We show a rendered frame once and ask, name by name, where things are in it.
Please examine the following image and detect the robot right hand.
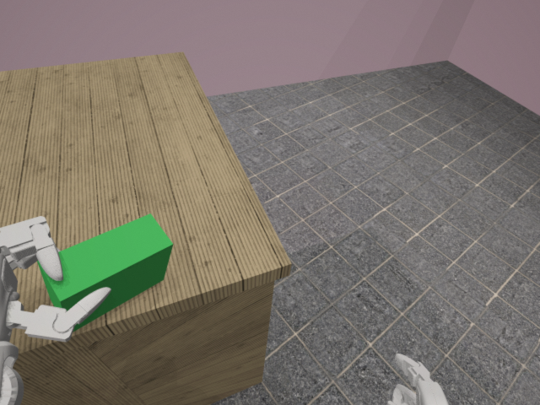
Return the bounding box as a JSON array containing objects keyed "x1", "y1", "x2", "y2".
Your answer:
[{"x1": 388, "y1": 354, "x2": 449, "y2": 405}]

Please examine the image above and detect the robot left forearm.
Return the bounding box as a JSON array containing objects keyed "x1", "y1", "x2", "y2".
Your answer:
[{"x1": 0, "y1": 341, "x2": 24, "y2": 405}]

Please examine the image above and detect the sponge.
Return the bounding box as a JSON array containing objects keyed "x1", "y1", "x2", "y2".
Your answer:
[{"x1": 37, "y1": 213, "x2": 173, "y2": 332}]

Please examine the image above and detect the robot left hand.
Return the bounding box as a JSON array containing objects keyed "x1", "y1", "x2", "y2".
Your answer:
[{"x1": 0, "y1": 216, "x2": 111, "y2": 342}]

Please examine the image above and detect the table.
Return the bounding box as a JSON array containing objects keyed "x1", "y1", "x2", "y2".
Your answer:
[{"x1": 0, "y1": 52, "x2": 292, "y2": 405}]

